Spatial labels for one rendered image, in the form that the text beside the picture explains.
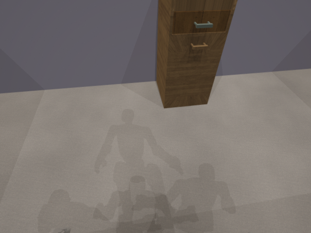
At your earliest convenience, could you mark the drawer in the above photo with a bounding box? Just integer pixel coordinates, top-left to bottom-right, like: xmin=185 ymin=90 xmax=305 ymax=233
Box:
xmin=172 ymin=10 xmax=231 ymax=34

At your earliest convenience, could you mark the cabinet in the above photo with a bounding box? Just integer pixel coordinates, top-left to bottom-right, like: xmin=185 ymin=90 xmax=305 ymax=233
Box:
xmin=156 ymin=0 xmax=238 ymax=108

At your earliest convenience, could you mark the handle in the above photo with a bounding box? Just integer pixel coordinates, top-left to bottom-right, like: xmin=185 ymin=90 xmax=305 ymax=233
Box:
xmin=194 ymin=21 xmax=213 ymax=28
xmin=192 ymin=45 xmax=208 ymax=50

